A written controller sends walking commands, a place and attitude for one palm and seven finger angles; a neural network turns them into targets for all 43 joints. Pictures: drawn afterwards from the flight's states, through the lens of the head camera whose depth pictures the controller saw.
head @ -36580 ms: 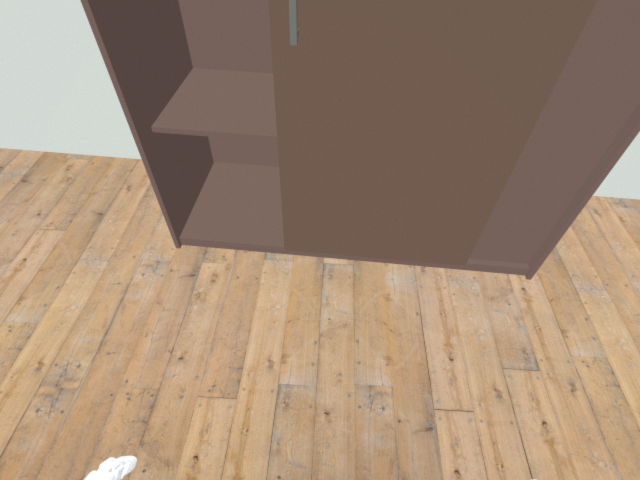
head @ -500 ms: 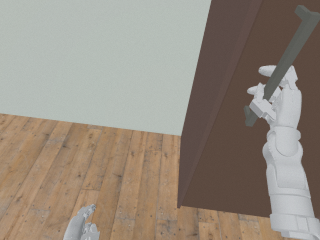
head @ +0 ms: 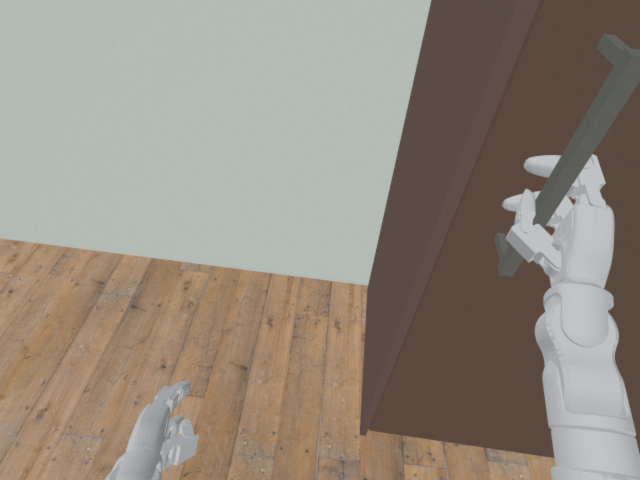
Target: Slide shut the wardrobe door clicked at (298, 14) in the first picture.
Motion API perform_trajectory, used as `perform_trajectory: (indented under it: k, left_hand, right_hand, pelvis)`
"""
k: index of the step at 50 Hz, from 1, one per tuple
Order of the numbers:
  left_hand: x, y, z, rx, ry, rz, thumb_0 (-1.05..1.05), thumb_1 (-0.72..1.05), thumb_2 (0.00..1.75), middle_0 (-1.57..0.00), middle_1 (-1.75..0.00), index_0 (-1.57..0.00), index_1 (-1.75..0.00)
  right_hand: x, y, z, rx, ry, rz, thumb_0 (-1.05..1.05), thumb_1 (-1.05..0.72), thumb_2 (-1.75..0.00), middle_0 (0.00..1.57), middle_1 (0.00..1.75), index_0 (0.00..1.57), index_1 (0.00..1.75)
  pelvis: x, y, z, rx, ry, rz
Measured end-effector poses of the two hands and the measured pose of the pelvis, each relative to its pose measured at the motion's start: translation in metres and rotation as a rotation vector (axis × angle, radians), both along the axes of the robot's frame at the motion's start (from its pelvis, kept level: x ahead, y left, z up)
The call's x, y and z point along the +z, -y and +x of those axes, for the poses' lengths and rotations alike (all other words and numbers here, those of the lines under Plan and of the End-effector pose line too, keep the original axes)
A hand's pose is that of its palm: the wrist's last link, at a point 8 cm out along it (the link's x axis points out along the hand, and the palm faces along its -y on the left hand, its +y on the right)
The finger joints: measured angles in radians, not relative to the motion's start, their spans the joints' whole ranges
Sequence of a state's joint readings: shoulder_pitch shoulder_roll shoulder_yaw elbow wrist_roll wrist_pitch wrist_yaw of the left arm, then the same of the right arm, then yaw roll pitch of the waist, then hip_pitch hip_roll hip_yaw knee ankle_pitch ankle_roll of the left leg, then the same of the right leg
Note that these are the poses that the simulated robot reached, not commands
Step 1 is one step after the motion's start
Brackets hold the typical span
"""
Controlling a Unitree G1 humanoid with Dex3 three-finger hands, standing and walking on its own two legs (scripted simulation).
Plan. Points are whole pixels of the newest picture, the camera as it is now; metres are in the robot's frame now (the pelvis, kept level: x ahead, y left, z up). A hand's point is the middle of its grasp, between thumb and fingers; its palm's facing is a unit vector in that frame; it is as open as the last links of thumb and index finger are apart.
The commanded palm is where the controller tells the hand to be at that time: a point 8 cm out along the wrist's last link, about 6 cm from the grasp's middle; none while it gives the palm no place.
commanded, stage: loosen the grip on the handle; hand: right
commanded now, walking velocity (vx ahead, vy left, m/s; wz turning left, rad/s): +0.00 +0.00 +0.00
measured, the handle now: (549, 176) +0.38 -0.22 +0.23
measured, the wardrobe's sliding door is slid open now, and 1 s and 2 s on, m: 0.00 0.00 0.00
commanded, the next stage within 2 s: slip the hand off the handle in 0.64 s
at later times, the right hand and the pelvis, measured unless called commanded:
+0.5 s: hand (520, 234) +0.34 -0.19 +0.19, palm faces +0.33 +0.92 -0.18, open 13.9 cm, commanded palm +0.30 -0.24 +0.19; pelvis -0.04 +0.04 -0.02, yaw -2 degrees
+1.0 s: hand (539, 240) +0.34 -0.22 +0.18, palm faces +0.28 +0.95 -0.14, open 14.7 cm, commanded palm +0.31 -0.28 +0.17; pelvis +0.00 +0.02 -0.01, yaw -1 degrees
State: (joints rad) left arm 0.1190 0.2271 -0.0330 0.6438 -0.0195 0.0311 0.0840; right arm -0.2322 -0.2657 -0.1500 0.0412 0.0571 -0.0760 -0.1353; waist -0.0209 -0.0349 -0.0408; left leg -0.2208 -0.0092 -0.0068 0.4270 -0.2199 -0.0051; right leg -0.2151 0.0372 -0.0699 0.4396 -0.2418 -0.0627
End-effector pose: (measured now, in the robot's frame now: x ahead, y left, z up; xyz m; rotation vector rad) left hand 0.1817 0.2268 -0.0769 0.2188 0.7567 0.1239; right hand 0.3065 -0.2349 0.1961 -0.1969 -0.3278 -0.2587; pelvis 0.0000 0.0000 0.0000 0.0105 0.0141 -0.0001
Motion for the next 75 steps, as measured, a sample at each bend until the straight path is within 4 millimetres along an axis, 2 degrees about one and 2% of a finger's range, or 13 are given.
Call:
perform_trajectory:
  k: [4, 6, 11, 16, 21, 28, 34, 43, 49, 53, 59, 69, 75]
  left_hand:
    - [-0.001, -0.002, -0.006, 0.004, -0.010, -0.002, 0.01, 0.91, 0.90, -0.20, -0.30, -0.20, -0.30]
    - [0.000, -0.003, -0.014, -0.032, -0.015, 0.003, 0.01, 0.91, 0.90, -0.20, -0.30, -0.20, -0.30]
    - [-0.001, -0.011, -0.036, -0.058, 0.021, -0.010, 0.01, 0.90, 0.90, -0.21, -0.30, -0.20, -0.30]
    - [-0.013, -0.024, -0.059, -0.044, 0.043, -0.036, 0.01, 0.90, 0.90, -0.21, -0.30, -0.20, -0.30]
    - [-0.023, -0.040, -0.084, -0.031, -0.007, -0.012, 0.01, 0.90, 0.90, -0.21, -0.30, -0.20, -0.30]
    - [-0.029, -0.062, -0.098, 0.024, -0.085, 0.033, 0.01, 0.90, 0.90, -0.21, -0.30, -0.20, -0.30]
    - [-0.029, -0.063, -0.078, 0.037, -0.096, 0.047, 0.01, 0.91, 0.90, -0.20, -0.30, -0.20, -0.30]
    - [-0.020, -0.034, -0.022, -0.032, -0.005, 0.020, 0.01, 0.91, 0.90, -0.20, -0.30, -0.20, -0.30]
    - [-0.014, -0.018, -0.005, -0.039, 0.036, -0.009, 0.01, 0.90, 0.90, -0.21, -0.30, -0.20, -0.30]
    - [-0.014, -0.015, -0.009, -0.036, 0.030, -0.009, 0.01, 0.90, 0.90, -0.21, -0.30, -0.20, -0.30]
    - [-0.020, -0.020, -0.028, -0.037, -0.023, 0.028, 0.01, 0.90, 0.90, -0.21, -0.30, -0.20, -0.30]
    - [-0.030, -0.030, -0.064, 0.016, -0.103, 0.081, 0.01, 0.90, 0.90, -0.21, -0.30, -0.20, -0.30]
    - [-0.028, -0.024, -0.070, 0.028, -0.076, 0.062, 0.01, 0.90, 0.90, -0.21, -0.30, -0.20, -0.30]
  right_hand:
    - [0.002, 0.003, 0.001, 0.004, -0.002, -0.043, -0.05, -0.75, -0.84, 0.46, 1.40, 0.22, 1.37]
    - [0.003, 0.012, 0.012, 0.026, -0.023, -0.076, -0.07, -0.67, -0.82, 0.47, 1.40, 0.24, 1.37]
    - [0.001, 0.018, -0.003, 0.020, -0.011, 0.098, -0.05, -0.49, -0.73, 0.51, 1.40, 0.34, 1.38]
    - [0.001, 0.009, -0.009, -0.085, -0.022, 0.056, -0.02, -0.16, -0.56, 0.49, 1.40, 0.25, 1.31]
    - [-0.003, 0.006, -0.009, -0.104, 0.025, 0.014, 0.00, 0.21, -0.37, 0.44, 1.37, 0.18, 1.27]
    - [-0.012, 0.007, 0.005, -0.008, 0.010, -0.069, 0.00, 0.46, -0.24, 0.38, 1.29, 0.22, 1.23]
    - [-0.015, 0.013, 0.006, 0.025, 0.039, -0.001, -0.01, 0.53, -0.21, 0.42, 1.29, 0.25, 1.19]
    - [-0.016, 0.016, 0.007, 0.024, 0.052, 0.000, -0.01, 0.55, -0.20, 0.46, 1.27, 0.26, 1.16]
    - [-0.018, 0.029, 0.004, 0.006, 0.003, 0.006, -0.01, 0.55, -0.20, 0.46, 1.25, 0.26, 1.15]
    - [-0.023, 0.051, -0.003, -0.055, -0.024, 0.026, -0.01, 0.55, -0.20, 0.41, 1.22, 0.26, 1.15]
    - [-0.027, 0.085, -0.019, -0.124, -0.016, 0.010, -0.01, 0.55, -0.20, 0.32, 1.18, 0.26, 1.15]
    - [-0.020, 0.095, -0.011, -0.021, 0.019, 0.006, -0.01, 0.55, -0.20, 0.31, 1.20, 0.26, 1.15]
    - [-0.024, 0.090, -0.017, -0.002, -0.004, 0.007, -0.01, 0.55, -0.20, 0.30, 1.19, 0.25, 1.15]
  pelvis:
    - [0.000, -0.002, -0.002, 0.002, 0.001, 0.004]
    - [-0.001, -0.008, -0.010, -0.015, -0.003, -0.007]
    - [-0.004, -0.018, -0.025, -0.030, 0.013, -0.016]
    - [-0.009, -0.024, -0.033, -0.034, 0.021, -0.015]
    - [-0.014, -0.035, -0.038, -0.035, 0.015, -0.018]
    - [-0.016, -0.040, -0.032, -0.029, -0.014, -0.003]
    - [-0.014, -0.034, -0.015, -0.020, -0.036, -0.001]
    - [-0.014, -0.024, 0.002, -0.026, -0.062, -0.006]
    - [-0.014, -0.021, 0.005, -0.024, -0.060, -0.003]
    - [-0.014, -0.021, 0.003, -0.022, -0.055, -0.002]
    - [-0.016, -0.019, -0.003, -0.035, -0.052, 0.007]
    - [-0.019, -0.010, -0.013, -0.043, -0.061, 0.017]
    - [-0.019, -0.003, -0.013, -0.029, -0.063, 0.017]
